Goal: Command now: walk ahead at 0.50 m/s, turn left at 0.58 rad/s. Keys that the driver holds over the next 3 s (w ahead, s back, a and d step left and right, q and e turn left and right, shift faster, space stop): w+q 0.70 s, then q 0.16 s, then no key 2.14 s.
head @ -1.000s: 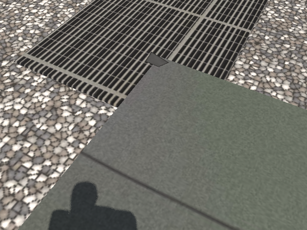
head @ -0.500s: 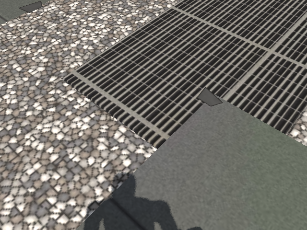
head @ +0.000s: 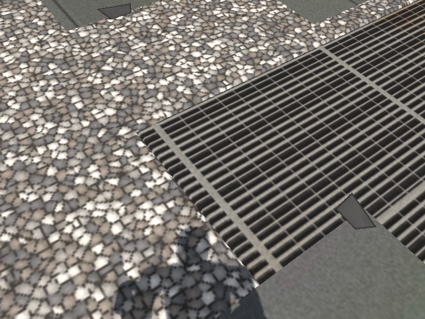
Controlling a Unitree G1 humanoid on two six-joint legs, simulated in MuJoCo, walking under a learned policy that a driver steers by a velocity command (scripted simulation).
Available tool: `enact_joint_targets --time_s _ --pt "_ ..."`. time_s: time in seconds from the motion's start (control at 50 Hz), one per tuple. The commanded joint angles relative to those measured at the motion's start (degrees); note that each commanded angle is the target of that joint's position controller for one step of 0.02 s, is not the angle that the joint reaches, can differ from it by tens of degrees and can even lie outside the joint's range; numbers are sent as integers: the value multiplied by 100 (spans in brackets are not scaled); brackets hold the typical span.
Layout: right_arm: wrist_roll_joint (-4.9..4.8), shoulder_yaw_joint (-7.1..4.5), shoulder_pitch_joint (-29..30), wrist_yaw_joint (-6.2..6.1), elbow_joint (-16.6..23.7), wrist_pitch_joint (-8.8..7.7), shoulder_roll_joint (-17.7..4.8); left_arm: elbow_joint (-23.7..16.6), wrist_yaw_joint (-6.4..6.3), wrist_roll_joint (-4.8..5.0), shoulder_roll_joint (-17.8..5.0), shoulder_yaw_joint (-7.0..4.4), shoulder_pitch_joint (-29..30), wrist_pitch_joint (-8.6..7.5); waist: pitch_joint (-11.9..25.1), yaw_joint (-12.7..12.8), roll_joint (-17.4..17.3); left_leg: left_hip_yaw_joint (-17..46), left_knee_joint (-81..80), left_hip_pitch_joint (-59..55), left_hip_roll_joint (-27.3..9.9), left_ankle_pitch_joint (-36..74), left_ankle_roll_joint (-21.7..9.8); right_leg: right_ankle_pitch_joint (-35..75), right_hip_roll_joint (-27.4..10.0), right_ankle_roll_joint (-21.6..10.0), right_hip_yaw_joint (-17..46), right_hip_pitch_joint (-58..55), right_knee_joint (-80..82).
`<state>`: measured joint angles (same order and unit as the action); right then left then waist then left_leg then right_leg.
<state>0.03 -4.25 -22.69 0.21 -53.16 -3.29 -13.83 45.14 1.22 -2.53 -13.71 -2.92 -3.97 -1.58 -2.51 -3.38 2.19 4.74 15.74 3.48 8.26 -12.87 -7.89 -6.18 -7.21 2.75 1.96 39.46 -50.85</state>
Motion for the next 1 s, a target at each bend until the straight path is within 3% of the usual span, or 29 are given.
enact_joint_targets --time_s 0.02,0.08,0.12,0.16,0.18,0.2,0.22,0.24,0.26,0.28,0.3,0.36,0.42,0.54,0.62,0.66,0.68,0.72,0.74,0.76,0.78,0.8,0.82,0.84,0.86,0.88,0.9,0.96,1.0 --pt "20 -165 -485 -40 252 -39 -849 -577 32 23 -363 -27 681 -63 -2 -126 -609 1175 -206 -323 -1397 2654 -506 437 315 1 -243 291 577" --pt "70 -169 -657 -82 290 -28 -901 -828 57 64 -383 32 1160 -128 -64 -265 -660 1380 10 -657 -1495 2890 -540 453 505 -95 -250 222 1214" --pt "94 -193 -567 -129 359 -35 -995 -926 50 98 -486 32 1126 -183 -59 -165 -726 1543 190 -712 -1595 3093 -434 374 587 -217 -159 -209 1653" --pt "98 -226 -144 -140 498 -58 -1143 -759 -11 126 -682 -31 359 -240 138 261 -776 1499 675 -321 -1523 3876 -166 7 801 -397 -165 -1531 2066" --pt "98 -242 -22 -98 540 -85 -1210 -538 -78 137 -855 -107 -376 -284 520 562 -662 1416 1449 -185 -1334 4372 -45 -95 947 -496 -238 -2472 2210" --pt "49 -230 78 -39 588 -126 -1152 -367 -160 87 -1028 -175 -1226 -355 1035 999 -414 1203 2641 376 -983 3810 74 -3 586 -654 16 -3747 2439" --pt "12 -77 -108 -4 797 -158 -573 -369 -265 -65 -1471 -255 -2091 -363 1989 1154 380 741 4350 1172 -589 1320 136 -1009 -942 -865 1511 -5041 2454" --pt "-174 -38 -941 -19 933 -107 -351 -429 -224 -123 -1819 -334 -1655 -290 2333 472 1815 289 5587 2769 105 -2058 274 -1252 -2030 -1533 4302 -5698 3375" --pt "60 -77 -691 -74 705 6 -808 -541 -187 -4 -1187 -253 -1196 -220 1514 381 638 305 6004 3186 -487 -1480 234 -2118 -1782 -1487 4071 -4873 3469" --pt "109 -87 -226 -9 732 37 -823 -580 -174 50 -699 -125 -839 -215 735 387 44 195 5782 3130 -688 -899 273 -1931 -1442 -1358 2956 -4023 3578" --pt "112 -69 -14 38 773 58 -716 -520 -156 30 -543 -75 -759 -231 411 337 -114 137 5542 3001 -851 -649 320 -1198 -1156 -1241 2150 -3532 3708" --pt "201 -46 89 188 853 238 -576 -269 -144 107 -564 -72 -1061 -376 244 226 362 -12 5252 2749 -1051 -470 401 210 -791 -1085 901 -3032 3941" --pt "207 -15 561 279 1064 314 -502 -152 -100 169 -633 -111 -1268 -493 191 234 323 -79 5110 3280 -1159 -79 444 838 -824 -1161 303 -3226 4118" --pt "181 106 1729 402 1473 271 -321 50 -101 153 -677 -128 -1600 -462 -73 439 243 -475 3560 3581 -1207 1095 539 1366 -592 -1051 -789 -3473 4186" --pt "211 171 2413 481 1743 251 -275 200 -159 158 -859 -171 -1922 -410 -242 635 240 -915 2485 3308 -1162 1031 363 1717 -769 -979 -1134 -3907 4093" --pt "246 157 2513 467 1820 258 -327 285 -195 149 -942 -185 -2050 -332 -232 640 247 -1101 2168 3144 -1013 583 206 2446 -853 -928 -1306 -4275 3789" --pt "261 138 2446 442 1822 265 -360 316 -215 142 -1016 -195 -2066 -291 -145 581 299 -1219 2049 2901 -845 271 102 3316 -870 -891 -1425 -4416 3460" --pt "305 55 1770 362 1657 233 -496 350 -254 139 -1196 -225 -2049 -185 289 259 396 -1363 1822 2064 -393 -254 -144 4976 -868 -840 -1589 -4563 2134" --pt "361 -23 887 289 1380 159 -597 305 -263 186 -1226 -221 -1963 -136 790 -132 227 -1282 1302 990 -202 133 -295 4672 -759 -712 -1696 -4192 868" --pt "430 -168 53 183 1160 122 -1001 123 -250 206 -1101 -181 -1924 -149 1420 -479 -240 -285 1102 -524 -943 465 -555 2712 -590 -481 -1709 -2977 -827" --pt "322 -343 352 112 1322 150 -1774 -328 -137 271 -401 -34 -2262 -157 1994 82 -1706 2654 1199 -2404 -2958 2808 -1535 -3016 546 -75 -1492 -342 -3018" --pt "70 -363 -154 39 1397 212 -1670 -404 -165 155 -897 -130 -1573 -145 2350 -404 -503 2971 962 -2302 -2962 4246 -1641 -2703 594 -60 -315 -62 -3376" --pt "33 -314 194 -18 1288 216 -1508 -529 -175 273 -721 -79 -1246 -162 1580 -183 -470 1945 950 -1698 -2807 5171 -1514 -2078 327 -95 -153 118 -3191" --pt "-17 -226 493 -27 1269 217 -1159 -465 -197 246 -681 -40 -1276 -179 995 50 -266 1456 775 -901 -2463 5055 -1210 -1802 180 -114 -158 -65 -2607" --pt "-40 -166 778 -43 1299 218 -963 -420 -204 152 -712 -60 -1302 -108 633 280 -236 1142 610 -306 -2113 4718 -948 -1719 89 -95 -125 -288 -2233" --pt "-55 -91 1013 -55 1354 219 -774 -360 -191 58 -725 -64 -1551 10 580 496 -319 886 450 168 -1928 4674 -840 -1656 74 -53 -130 -671 -2004" --pt "-36 -54 1063 -36 1367 189 -733 -306 -174 32 -704 -72 -1703 118 652 590 -347 743 379 411 -1852 4769 -779 -1601 113 -26 -160 -935 -1820" --pt "54 -81 868 -1 1238 96 -912 -270 -144 82 -553 -49 -1738 237 792 627 -360 457 285 626 -1707 5190 -700 -1187 236 -16 -260 -1104 -1381" --pt "53 -49 717 -12 1152 94 -875 -314 -153 87 -548 -50 -1501 265 749 538 -473 399 245 549 -1652 5055 -570 -897 246 -48 -251 -984 -1044"
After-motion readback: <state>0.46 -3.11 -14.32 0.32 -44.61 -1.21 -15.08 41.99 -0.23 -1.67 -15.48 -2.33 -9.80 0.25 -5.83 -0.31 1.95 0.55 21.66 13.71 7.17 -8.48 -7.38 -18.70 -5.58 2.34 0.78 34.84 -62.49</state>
